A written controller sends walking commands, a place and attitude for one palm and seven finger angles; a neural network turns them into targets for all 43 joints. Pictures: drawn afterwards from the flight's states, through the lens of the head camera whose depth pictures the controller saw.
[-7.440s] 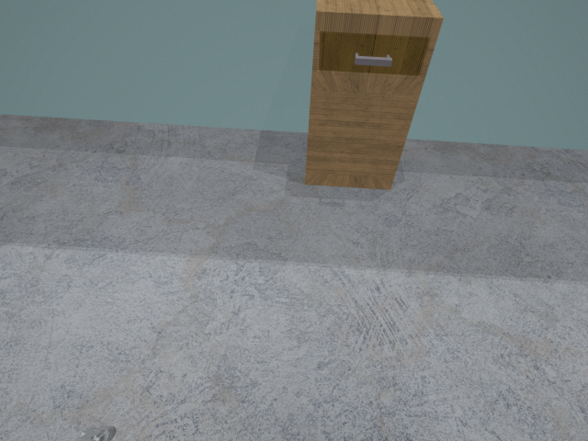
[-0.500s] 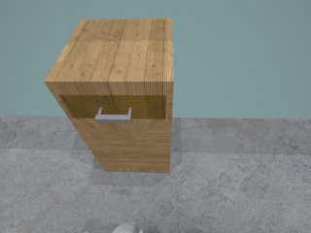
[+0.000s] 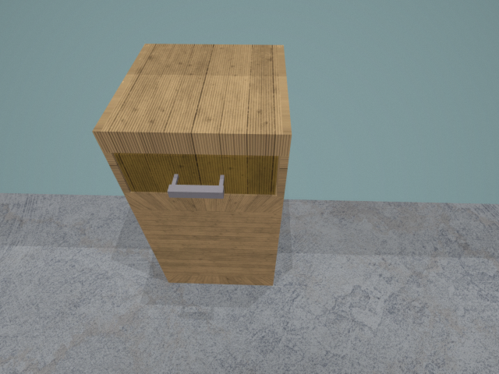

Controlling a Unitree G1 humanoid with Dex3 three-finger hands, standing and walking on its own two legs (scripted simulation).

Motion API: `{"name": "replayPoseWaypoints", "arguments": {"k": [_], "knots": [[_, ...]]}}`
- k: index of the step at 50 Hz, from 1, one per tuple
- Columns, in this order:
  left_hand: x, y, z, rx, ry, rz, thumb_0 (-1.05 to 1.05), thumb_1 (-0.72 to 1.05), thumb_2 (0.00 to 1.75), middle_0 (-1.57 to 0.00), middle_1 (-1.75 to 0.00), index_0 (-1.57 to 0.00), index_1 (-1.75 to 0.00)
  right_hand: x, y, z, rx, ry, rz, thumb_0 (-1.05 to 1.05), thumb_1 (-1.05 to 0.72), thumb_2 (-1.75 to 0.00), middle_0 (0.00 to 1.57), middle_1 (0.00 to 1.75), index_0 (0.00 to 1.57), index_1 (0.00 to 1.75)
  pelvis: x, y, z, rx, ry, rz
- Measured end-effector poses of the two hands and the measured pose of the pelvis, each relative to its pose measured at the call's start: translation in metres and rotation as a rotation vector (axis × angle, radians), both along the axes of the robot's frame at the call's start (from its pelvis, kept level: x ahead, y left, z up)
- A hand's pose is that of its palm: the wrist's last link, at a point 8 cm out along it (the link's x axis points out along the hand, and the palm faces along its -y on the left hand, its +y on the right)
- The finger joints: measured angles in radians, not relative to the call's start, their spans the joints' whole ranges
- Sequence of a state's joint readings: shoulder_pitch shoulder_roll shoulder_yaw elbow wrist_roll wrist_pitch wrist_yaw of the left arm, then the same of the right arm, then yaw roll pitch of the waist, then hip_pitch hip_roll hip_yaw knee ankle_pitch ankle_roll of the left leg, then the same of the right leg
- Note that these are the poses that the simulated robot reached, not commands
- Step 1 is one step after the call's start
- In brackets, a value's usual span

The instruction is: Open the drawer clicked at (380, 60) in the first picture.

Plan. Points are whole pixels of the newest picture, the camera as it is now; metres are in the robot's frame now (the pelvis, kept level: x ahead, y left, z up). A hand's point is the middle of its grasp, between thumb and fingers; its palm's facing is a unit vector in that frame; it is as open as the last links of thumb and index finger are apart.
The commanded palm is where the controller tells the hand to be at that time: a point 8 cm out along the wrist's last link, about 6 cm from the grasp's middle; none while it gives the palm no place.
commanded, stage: come to a stop and stand still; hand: left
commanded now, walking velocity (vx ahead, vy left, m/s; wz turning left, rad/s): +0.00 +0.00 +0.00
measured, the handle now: (197, 185) +0.55 +0.18 -0.09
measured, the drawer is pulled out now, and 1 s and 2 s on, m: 0.00 0.00 0.00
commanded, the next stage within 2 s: look again from close up in 0.38 s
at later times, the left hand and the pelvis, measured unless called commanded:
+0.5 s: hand out of the picture -0.02 +0.13 -0.17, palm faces +0.03 -0.98 -0.18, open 7.3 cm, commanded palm none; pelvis -0.01 -0.02 +0.00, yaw +0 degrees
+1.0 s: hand out of the picture +0.00 +0.19 -0.18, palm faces +0.01 -0.98 -0.20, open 7.4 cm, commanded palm none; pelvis +0.00 +0.02 +0.00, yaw +0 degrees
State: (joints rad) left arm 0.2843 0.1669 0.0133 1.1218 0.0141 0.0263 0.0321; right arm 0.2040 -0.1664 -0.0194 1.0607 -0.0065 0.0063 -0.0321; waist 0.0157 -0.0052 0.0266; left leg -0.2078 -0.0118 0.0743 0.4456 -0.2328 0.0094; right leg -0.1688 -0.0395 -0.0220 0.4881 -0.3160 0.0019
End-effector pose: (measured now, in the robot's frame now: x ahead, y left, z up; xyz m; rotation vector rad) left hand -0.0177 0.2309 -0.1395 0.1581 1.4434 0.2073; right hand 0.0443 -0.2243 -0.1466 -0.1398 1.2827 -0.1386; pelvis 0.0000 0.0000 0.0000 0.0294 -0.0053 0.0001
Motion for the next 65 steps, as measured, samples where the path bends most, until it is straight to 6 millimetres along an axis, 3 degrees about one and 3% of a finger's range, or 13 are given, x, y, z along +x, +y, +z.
{"name": "replayPoseWaypoints", "arguments": {"k": [8,13,21,25,28,33,38,46,56,58,60,65], "knots": [[-0.004,-0.03,0.002,-0.04,-0.019,-0.016,0.0,0.91,0.9,-0.2,-0.3,-0.2,-0.3,-0.052,-0.009,-0.002,0.015,0.11,-0.022,0.01,-0.92,-0.9,0.2,0.3,0.2,0.3,-0.008,-0.011,0.005,-0.015,-0.02,0.004],[-0.007,-0.038,0.0,-0.049,-0.016,-0.02,0.01,0.92,0.9,-0.2,-0.3,-0.2,-0.3,-0.082,-0.009,0.0,0.023,0.176,-0.038,0.01,-0.92,-0.9,0.2,0.3,0.2,0.3,-0.011,-0.018,0.005,-0.018,-0.023,0.004],[-0.01,-0.045,-0.001,-0.057,-0.008,-0.013,0.01,0.92,0.9,-0.2,-0.3,-0.2,-0.3,-0.108,-0.003,0.001,0.039,0.24,-0.057,0.01,-0.91,-0.9,0.2,0.3,0.2,0.3,-0.012,-0.022,0.005,-0.022,-0.017,0.005],[-0.011,-0.047,-0.002,-0.055,-0.008,-0.016,0.01,0.92,0.9,-0.2,-0.3,-0.2,-0.3,-0.107,0.0,0.0,0.047,0.24,-0.056,0.01,-0.91,-0.9,0.2,0.3,0.2,0.3,-0.011,-0.022,0.004,-0.027,-0.011,0.003],[-0.011,-0.044,-0.004,-0.054,-0.028,-0.043,0.01,0.91,0.9,-0.2,-0.3,-0.2,-0.3,-0.095,0.001,-0.003,0.046,0.192,-0.06,0.01,-0.91,-0.9,0.2,0.3,0.2,0.3,-0.013,-0.017,0.001,-0.048,0.0,-0.002],[-0.002,-0.027,-0.01,-0.049,-0.057,-0.049,0.01,0.91,0.9,-0.2,-0.3,-0.2,-0.3,-0.07,0.01,-0.006,0.029,0.089,-0.045,0.01,-0.91,-0.9,0.19,0.3,0.2,0.3,-0.01,-0.004,-0.005,-0.051,-0.007,0.002],[0.012,-0.007,-0.008,-0.03,-0.107,-0.046,0.01,0.92,0.9,-0.2,-0.3,-0.2,-0.3,-0.059,0.016,-0.005,0.011,0.064,-0.017,0.02,-0.93,-0.9,0.2,0.3,0.2,0.3,-0.007,0.007,-0.005,-0.042,-0.016,0.0],[0.019,0.01,-0.006,-0.027,-0.106,-0.058,0.0,0.91,0.9,-0.2,-0.3,-0.2,-0.3,-0.052,0.022,0.001,-0.003,0.063,-0.002,0.02,-0.92,-0.9,0.2,0.3,0.2,0.3,-0.004,0.017,-0.002,-0.032,-0.009,-0.005],[0.01,0.009,-0.009,-0.044,-0.045,-0.053,0.0,0.91,0.9,-0.2,-0.3,-0.2,-0.3,-0.05,0.028,0.003,-0.007,0.094,-0.002,0.01,-0.91,-0.9,0.2,0.3,0.2,0.3,0.001,0.023,-0.001,-0.035,-0.004,-0.008],[0.036,0.014,0.008,0.023,-0.16,-0.163,0.01,0.91,0.89,-0.2,-0.3,-0.2,-0.3,-0.042,0.023,0.008,-0.033,0.011,-0.003,0.02,-0.92,-0.9,0.2,0.3,0.2,0.3,-0.001,0.023,-0.002,-0.029,0.005,-0.018],[0.075,0.025,0.042,0.169,-0.367,-0.258,0.02,0.92,0.89,-0.21,-0.31,-0.21,-0.31,-0.024,0.015,0.014,-0.059,-0.142,-0.022,0.02,-0.92,-0.9,0.2,0.3,0.2,0.3,-0.003,0.021,-0.004,-0.007,0.021,-0.023],[0.167,0.024,0.128,0.614,-0.757,-0.638,0.02,0.86,0.86,-0.21,-0.35,-0.21,-0.35,0.039,-0.003,0.02,-0.073,-0.427,0.046,0.02,-0.92,-0.9,0.2,0.3,0.2,0.3,-0.015,0.018,-0.016,-0.004,0.08,-0.01]]}}
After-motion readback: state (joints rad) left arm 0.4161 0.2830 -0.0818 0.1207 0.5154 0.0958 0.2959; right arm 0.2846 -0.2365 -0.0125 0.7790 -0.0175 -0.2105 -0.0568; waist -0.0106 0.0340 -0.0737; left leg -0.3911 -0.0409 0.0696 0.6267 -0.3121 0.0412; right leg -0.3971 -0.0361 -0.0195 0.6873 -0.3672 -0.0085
